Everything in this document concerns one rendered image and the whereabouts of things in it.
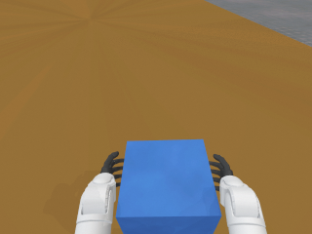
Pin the carton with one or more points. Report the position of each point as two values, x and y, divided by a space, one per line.
167 187

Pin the robot right hand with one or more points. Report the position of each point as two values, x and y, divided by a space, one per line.
224 169

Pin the robot right forearm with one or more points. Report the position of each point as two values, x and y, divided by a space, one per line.
242 207

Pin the robot left hand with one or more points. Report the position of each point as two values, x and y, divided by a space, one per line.
109 163

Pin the robot left forearm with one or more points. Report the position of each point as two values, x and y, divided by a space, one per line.
95 214

